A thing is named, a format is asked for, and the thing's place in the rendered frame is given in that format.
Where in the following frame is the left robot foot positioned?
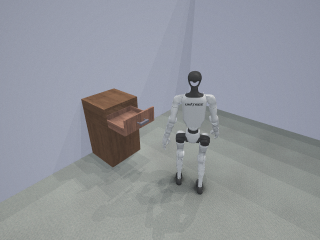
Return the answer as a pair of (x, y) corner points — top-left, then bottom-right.
(176, 172), (182, 186)

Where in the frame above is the robot right forearm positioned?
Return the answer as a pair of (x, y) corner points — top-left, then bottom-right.
(211, 115), (219, 132)

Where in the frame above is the left robot upper arm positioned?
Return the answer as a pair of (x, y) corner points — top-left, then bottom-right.
(169, 94), (183, 124)

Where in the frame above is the cabinet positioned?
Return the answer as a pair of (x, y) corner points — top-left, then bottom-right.
(81, 88), (141, 167)

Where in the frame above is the right robot hand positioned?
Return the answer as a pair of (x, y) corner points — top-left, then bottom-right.
(210, 130), (219, 139)

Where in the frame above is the handle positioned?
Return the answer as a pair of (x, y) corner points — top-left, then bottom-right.
(137, 118), (149, 126)

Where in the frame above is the robot torso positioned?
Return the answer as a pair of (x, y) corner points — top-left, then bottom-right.
(182, 92), (207, 143)

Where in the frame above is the right robot upper arm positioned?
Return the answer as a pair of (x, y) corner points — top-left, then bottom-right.
(206, 94), (218, 123)

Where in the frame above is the robot left forearm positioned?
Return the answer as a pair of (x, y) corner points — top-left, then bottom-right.
(163, 116), (174, 139)

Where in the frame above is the left robot hand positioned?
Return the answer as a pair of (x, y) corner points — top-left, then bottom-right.
(162, 137), (171, 150)

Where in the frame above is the drawer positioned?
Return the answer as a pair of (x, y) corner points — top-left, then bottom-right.
(106, 105), (154, 137)

